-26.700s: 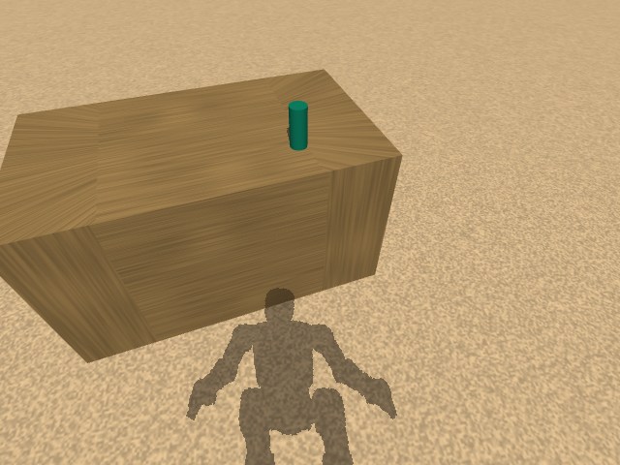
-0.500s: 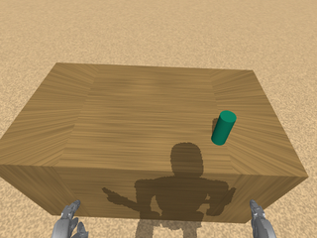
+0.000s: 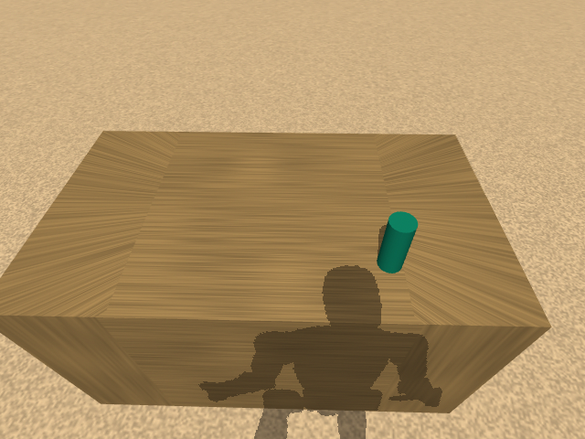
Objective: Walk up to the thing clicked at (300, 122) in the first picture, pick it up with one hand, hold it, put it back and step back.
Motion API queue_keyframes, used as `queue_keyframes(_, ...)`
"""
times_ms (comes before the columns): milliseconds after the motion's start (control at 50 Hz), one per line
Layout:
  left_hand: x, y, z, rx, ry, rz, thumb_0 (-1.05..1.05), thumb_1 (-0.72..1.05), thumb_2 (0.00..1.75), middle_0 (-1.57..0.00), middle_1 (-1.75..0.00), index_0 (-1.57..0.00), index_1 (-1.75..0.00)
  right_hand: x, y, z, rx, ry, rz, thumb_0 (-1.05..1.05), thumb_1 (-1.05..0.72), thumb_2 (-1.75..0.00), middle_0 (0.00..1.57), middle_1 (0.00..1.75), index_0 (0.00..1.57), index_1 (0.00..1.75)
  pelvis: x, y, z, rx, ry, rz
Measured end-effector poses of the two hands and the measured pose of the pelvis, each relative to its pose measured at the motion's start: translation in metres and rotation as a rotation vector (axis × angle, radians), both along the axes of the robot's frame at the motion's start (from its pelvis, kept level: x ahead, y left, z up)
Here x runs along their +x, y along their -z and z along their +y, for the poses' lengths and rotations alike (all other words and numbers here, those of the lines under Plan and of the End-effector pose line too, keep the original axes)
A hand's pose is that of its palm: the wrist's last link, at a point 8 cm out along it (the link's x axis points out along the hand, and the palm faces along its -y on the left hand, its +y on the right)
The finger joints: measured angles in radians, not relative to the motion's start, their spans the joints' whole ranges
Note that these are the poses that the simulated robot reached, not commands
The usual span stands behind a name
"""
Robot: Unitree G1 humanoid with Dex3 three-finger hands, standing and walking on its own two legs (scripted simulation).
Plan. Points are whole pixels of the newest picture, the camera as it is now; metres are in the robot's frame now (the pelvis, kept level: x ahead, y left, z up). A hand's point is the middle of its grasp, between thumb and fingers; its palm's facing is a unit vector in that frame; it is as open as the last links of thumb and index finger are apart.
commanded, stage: stand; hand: right
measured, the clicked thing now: (395, 243) +0.51 -0.20 -0.09
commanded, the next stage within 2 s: none
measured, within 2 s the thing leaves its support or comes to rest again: neither
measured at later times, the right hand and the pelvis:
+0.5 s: hand out of the picture +0.03 -0.24 -0.14, palm faces -0.04 +0.94 -0.34, open 8.1 cm; pelvis -0.01 +0.00 +0.02, yaw +0 degrees
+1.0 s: hand out of the picture +0.05 -0.24 -0.13, palm faces -0.03 +0.94 -0.34, open 7.4 cm; pelvis +0.00 +0.01 +0.03, yaw +0 degrees
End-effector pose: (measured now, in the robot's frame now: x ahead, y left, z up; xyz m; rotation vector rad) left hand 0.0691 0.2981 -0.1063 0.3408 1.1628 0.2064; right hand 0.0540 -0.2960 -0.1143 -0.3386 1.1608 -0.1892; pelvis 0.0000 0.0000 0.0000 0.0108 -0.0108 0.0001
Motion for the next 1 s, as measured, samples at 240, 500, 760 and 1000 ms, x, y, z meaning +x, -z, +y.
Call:
queue_keyframes(240, -0.001, -0.001, -0.016, -0.064, -0.019, 0.016, 0.01, 0.9, 0.89, -0.2, -0.3, -0.2, -0.3, -0.024, -0.01, 0.007, 0.013, 0.031, 0.076, -0.01, 0.03, -0.53, 0.17, 0.25, 0.18, 0.25, -0.006, -0.017, 0.0, -0.007, -0.003, -0.038)
queue_keyframes(500, -0.02, -0.008, 0.0, -0.041, -0.048, 0.062, 0.01, 0.9, 0.89, -0.2, -0.3, -0.2, -0.3, -0.028, -0.013, 0.01, 0.018, 0.03, 0.104, 0.0, -0.75, -0.86, 0.2, 0.3, 0.2, 0.3, -0.013, -0.023, 0.004, -0.008, -0.001, -0.05)
queue_keyframes(760, -0.032, -0.008, 0.005, -0.034, -0.057, 0.112, 0.01, 0.9, 0.89, -0.2, -0.3, -0.2, -0.3, -0.019, -0.015, 0.011, 0.02, 0.027, 0.113, 0.0, -0.9, -0.89, 0.2, 0.3, 0.2, 0.3, -0.012, -0.025, 0.008, -0.008, 0.005, -0.044)
queue_keyframes(1000, -0.017, -0.008, 0.005, -0.043, -0.04, 0.099, 0.01, 0.9, 0.89, -0.2, -0.3, -0.2, -0.3, -0.006, -0.018, 0.012, 0.015, 0.031, 0.1, 0.0, -0.91, -0.89, 0.2, 0.3, 0.2, 0.3, -0.004, -0.026, 0.011, -0.009, 0.007, -0.039)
